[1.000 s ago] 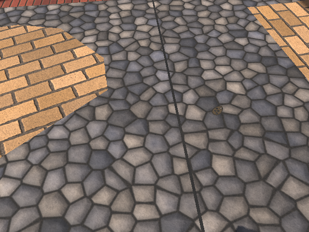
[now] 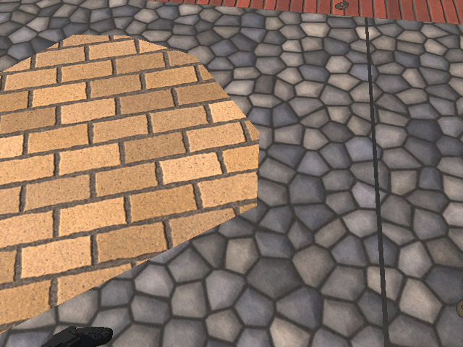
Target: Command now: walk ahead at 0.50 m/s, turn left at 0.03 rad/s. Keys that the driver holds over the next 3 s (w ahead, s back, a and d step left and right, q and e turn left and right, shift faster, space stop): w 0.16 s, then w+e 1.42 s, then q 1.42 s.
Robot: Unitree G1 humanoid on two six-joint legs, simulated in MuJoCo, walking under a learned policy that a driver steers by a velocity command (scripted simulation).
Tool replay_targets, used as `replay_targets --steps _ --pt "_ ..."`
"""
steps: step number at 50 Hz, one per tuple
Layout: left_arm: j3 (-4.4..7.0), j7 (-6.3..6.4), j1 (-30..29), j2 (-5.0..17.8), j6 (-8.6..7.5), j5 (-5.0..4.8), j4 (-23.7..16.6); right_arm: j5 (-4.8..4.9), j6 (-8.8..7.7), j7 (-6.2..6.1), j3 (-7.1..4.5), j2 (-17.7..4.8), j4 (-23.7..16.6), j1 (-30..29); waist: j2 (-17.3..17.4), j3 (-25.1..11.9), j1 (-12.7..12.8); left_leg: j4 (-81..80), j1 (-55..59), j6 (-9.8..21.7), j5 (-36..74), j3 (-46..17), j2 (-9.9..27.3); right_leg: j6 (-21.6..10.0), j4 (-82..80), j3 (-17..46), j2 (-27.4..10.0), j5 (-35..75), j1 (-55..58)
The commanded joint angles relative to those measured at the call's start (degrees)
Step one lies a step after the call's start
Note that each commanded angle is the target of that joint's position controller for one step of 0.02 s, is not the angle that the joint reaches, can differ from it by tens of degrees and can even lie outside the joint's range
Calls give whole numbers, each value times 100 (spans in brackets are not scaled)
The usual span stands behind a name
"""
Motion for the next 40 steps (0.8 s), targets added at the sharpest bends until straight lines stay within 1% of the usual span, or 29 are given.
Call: replay_targets --steps 1,2,3,4,5,7,8,9,11,13,14,16,18,20,21,22,23,24,25,26,27,28,29,30,31,32,34,37,40 --pt "349 77 2073 1072 31 -89 160 149 -291 76 -80 -749 -537 77 -991 -2024 1014 3814 -3853 14 -398 -694 -16 -1399 -1506 4167 -2142 -1590 5046" --pt "304 112 1639 943 62 -60 90 226 -340 91 -76 -791 -728 -492 -593 -1228 917 3643 -4001 66 68 -446 299 -1183 -1632 3362 -1940 -1499 4153" --pt "260 112 1294 842 67 -5 79 146 -349 83 -57 -708 -802 -770 -206 -604 721 3206 -3901 64 477 -288 546 -1114 -1833 2760 -1732 -938 3199" --pt "217 109 1087 697 29 59 50 63 -310 64 -92 -669 -778 -745 -260 -408 508 2797 -3546 52 780 -318 759 -1036 -1983 2360 -1528 -430 2612" --pt "203 100 978 650 7 83 40 50 -251 61 -83 -564 -706 -557 -384 -362 353 2632 -3214 14 932 -315 829 -1025 -2147 2109 -1389 -173 2268" --pt "220 87 959 685 -61 25 109 29 -141 34 -43 -362 -606 -344 -444 -324 212 2307 -3024 -100 1061 -223 881 -1118 -2392 1689 -1304 296 1934" --pt "239 96 980 751 -83 8 156 4 -111 20 -30 -327 -646 -454 -418 -230 200 2071 -3129 -172 1222 -193 914 -1150 -2491 1505 -1294 515 1854" --pt "261 116 1055 818 -82 -5 207 -39 -113 2 -18 -311 -743 -705 -358 -125 246 1732 -3266 -249 1473 -168 942 -1172 -2563 1410 -1256 664 1813" --pt "292 173 1196 895 -34 -35 283 -73 -166 10 11 -243 -880 -1156 -276 -22 355 893 -3358 -345 2176 -140 901 -1087 -2609 1188 -1099 771 1875" --pt "322 226 1326 968 24 -79 336 -58 -238 53 46 -154 -973 -1588 -284 50 494 -20 -3138 -398 2835 -67 729 -932 -2561 962 -913 733 1857" --pt "341 247 1445 1021 50 -100 381 -43 -270 80 58 -130 -1013 -1803 -294 65 580 -368 -2991 -428 3079 -12 626 -885 -2516 929 -884 682 1863" --pt "370 272 1710 1084 107 -136 480 2 -324 138 58 -153 -1100 -2156 -327 88 717 -768 -2829 -456 3279 -2 490 -864 -2378 1066 -976 513 2005" --pt "388 299 1829 1085 169 -167 531 31 -377 191 27 -250 -1178 -2367 -398 93 726 -1108 -2773 -396 3140 -116 428 -802 -2118 1311 -1116 372 2298" --pt "421 339 1804 1122 225 -164 542 43 -429 218 -39 -430 -1165 -2258 -518 30 573 -1336 -2504 -284 2780 -197 400 -683 -1817 1592 -1266 272 2523" --pt "434 350 1758 1136 255 -150 536 51 -454 217 -78 -513 -1115 -2062 -590 -47 438 -1407 -2190 -206 2549 -140 365 -620 -1590 1673 -1285 387 2542" --pt "406 354 1709 1057 276 -134 520 43 -472 193 -159 -645 -978 -1584 -576 -280 168 -1577 -1487 -70 2407 -33 309 -494 -1100 1596 -1110 746 2441" --pt "308 343 1721 790 274 -78 468 -21 -494 144 -278 -917 -822 -819 -410 -889 -182 -1452 -240 169 2381 -247 636 -301 11 1361 -745 689 2016" --pt "158 339 1977 325 243 82 290 -93 -462 95 -386 -1362 -763 9 633 -1875 -334 -1197 1551 591 2253 -1563 1882 -10 1928 897 -145 -969 737" --pt "95 329 2457 135 157 -151 117 -89 -381 124 -413 -1483 -634 183 2242 -2321 -85 -2134 2484 1276 620 -3985 2658 183 3453 811 304 -2880 -970" --pt "254 345 2138 799 147 -281 214 -42 -375 135 -270 -914 -710 -58 1298 -1637 -226 -2428 1962 1091 -195 -3710 2449 193 4050 1173 -69 -2562 -1459" --pt "318 344 1629 975 169 -281 96 -29 -367 113 -186 -646 -738 -363 866 -1016 -227 -2453 1314 889 116 -2797 2270 183 4094 1031 -275 -2046 -1574" --pt "322 346 1457 897 210 -219 74 -66 -373 124 -129 -497 -735 -691 492 -653 -66 -2583 636 824 854 -2160 2035 227 3926 978 -479 -1621 -1345" --pt "345 332 1392 821 250 -165 31 -92 -384 119 -100 -355 -703 -924 597 -433 86 -2716 189 816 1334 -1700 1867 252 3638 1017 -637 -1333 -1170" --pt "347 299 1448 724 309 -177 25 -117 -401 106 -96 -319 -676 -1056 718 -316 205 -2877 -145 779 1644 -1288 1734 279 3501 1000 -750 -1170 -891" --pt "338 280 1464 620 365 -196 13 -110 -425 97 -111 -310 -639 -1119 728 -249 259 -3014 -318 803 1896 -987 1679 310 3416 937 -776 -1082 -789" --pt "321 273 1409 528 411 -191 -39 -101 -452 87 -137 -371 -593 -1129 643 -181 291 -3120 -416 850 2155 -744 1693 348 3320 896 -798 -986 -813" --pt "301 269 1185 456 461 -147 -183 -94 -480 62 -193 -510 -499 -1090 447 -51 290 -3260 -428 941 2577 -367 1744 427 2928 900 -825 -676 -1011" --pt "258 191 850 377 438 -142 -321 -94 -439 26 -240 -663 -415 -1063 336 24 206 -3323 -282 885 2896 273 1643 433 1988 765 -799 160 -1003" --pt "204 72 257 291 394 -131 -515 -51 -372 -4 -279 -811 -333 -896 247 179 -23 -3316 -124 775 2987 761 1613 342 1083 425 -693 698 -807"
